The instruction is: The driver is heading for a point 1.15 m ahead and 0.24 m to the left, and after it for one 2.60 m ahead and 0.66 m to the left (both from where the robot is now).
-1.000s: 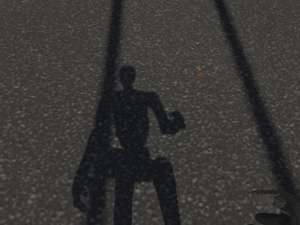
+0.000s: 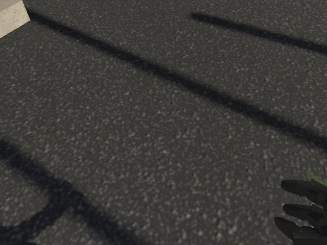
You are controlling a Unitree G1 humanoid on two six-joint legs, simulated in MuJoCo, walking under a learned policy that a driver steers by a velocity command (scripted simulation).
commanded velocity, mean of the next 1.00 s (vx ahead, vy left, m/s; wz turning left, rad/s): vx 1.00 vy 0.00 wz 0.43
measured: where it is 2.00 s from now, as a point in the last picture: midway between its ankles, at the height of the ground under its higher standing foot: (132, 52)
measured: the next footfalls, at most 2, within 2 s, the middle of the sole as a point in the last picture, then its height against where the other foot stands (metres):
left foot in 0.02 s outside the picture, level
right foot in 0.44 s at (218, 233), level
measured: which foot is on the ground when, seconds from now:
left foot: up 0.00-0.00, down 0.02-0.44, up 0.46-0.86, down 0.88-1.00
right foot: down 0.00-0.04, up 0.06-0.42, down 0.44-0.86, up 0.88-1.00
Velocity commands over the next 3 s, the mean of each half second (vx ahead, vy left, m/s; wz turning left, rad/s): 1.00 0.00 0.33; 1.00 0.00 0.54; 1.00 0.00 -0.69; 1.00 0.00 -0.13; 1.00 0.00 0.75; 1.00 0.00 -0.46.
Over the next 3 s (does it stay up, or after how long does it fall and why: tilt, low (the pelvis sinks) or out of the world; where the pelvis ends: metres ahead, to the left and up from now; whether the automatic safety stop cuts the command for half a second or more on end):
stays up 2.53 0.76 0.00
